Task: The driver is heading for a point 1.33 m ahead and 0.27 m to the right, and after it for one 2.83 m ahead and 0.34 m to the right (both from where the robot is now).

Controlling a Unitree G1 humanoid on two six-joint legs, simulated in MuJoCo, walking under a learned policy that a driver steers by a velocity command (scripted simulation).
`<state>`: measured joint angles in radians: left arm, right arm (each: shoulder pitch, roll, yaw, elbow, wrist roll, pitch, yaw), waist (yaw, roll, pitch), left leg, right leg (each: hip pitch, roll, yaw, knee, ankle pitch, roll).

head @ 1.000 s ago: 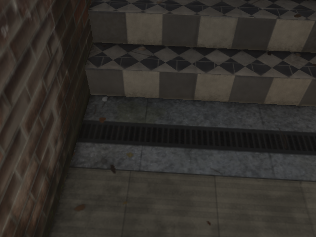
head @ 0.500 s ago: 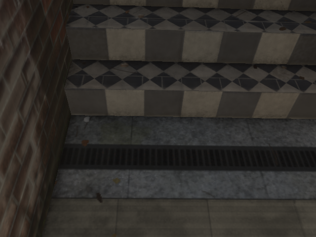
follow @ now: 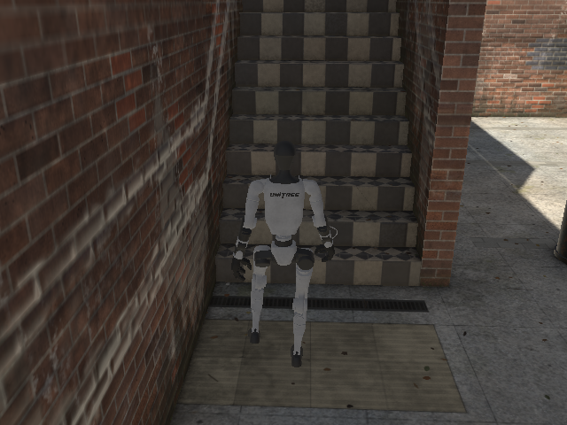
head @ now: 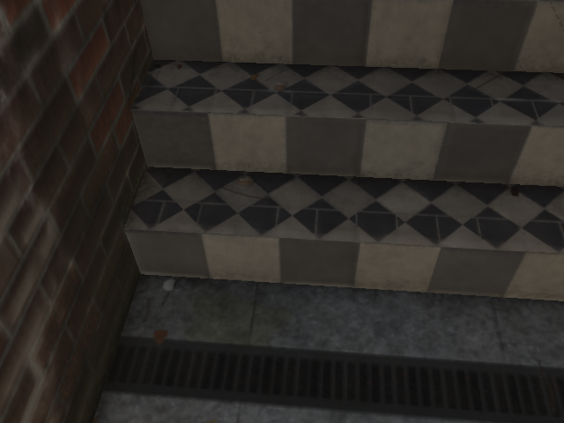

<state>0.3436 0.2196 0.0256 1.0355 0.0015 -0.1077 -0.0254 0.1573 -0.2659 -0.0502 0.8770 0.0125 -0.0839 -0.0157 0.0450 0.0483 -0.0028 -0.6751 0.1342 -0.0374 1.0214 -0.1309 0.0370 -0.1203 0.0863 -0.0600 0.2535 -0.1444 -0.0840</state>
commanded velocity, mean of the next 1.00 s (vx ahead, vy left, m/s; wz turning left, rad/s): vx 0.50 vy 0.00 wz -0.34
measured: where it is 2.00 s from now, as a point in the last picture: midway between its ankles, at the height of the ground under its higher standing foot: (425, 270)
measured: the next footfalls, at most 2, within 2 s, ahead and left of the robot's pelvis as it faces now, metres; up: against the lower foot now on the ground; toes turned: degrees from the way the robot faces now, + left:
left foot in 0.28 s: +0.35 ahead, +0.15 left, +0.00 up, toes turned +1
right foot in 0.80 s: +0.56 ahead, -0.12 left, +0.00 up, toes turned -21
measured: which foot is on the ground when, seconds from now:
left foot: up 0.00-0.26, down 0.28-0.80, up 0.82-1.00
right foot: down 0.00-0.30, up 0.32-0.78, down 0.80-1.00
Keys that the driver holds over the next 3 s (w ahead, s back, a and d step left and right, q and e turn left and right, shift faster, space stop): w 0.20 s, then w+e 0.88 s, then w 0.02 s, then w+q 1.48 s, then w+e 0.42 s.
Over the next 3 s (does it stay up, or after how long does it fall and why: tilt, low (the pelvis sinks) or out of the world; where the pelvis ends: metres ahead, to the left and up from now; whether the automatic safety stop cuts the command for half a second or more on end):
stays up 1.30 -0.20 0.42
